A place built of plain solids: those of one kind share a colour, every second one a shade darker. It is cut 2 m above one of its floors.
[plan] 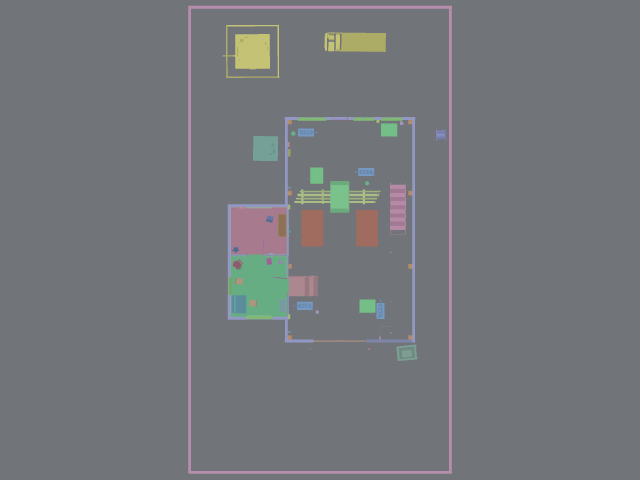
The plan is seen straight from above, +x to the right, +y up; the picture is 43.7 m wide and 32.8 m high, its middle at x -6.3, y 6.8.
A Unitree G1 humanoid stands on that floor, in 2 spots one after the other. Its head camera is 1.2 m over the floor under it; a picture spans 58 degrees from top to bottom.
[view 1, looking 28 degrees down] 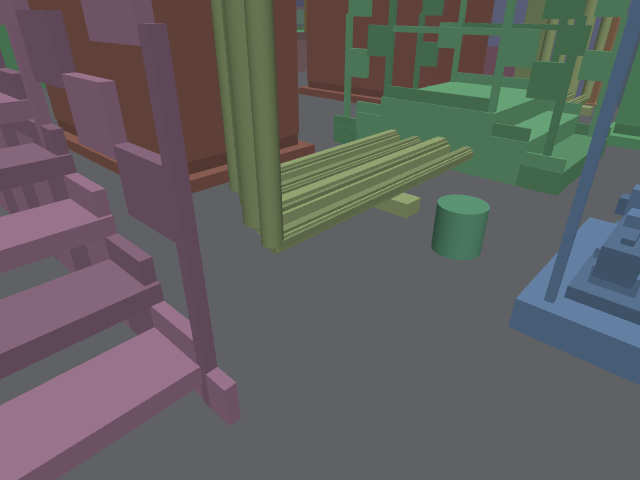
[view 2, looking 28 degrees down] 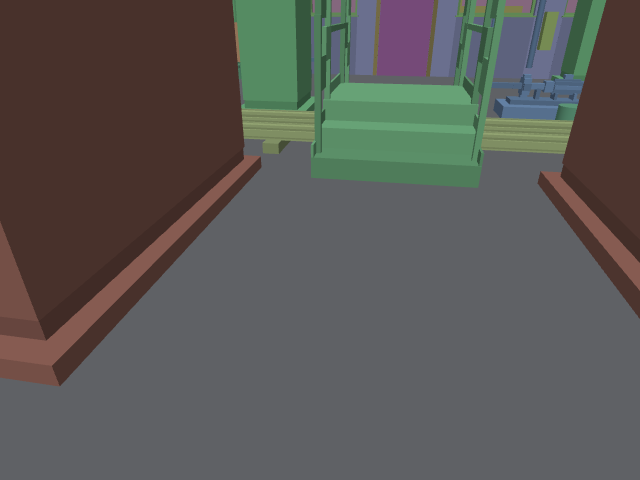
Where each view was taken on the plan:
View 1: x -0.97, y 11.58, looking -137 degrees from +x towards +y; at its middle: ground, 2.56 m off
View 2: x -4.95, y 5.40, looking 100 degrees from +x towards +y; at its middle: ground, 2.56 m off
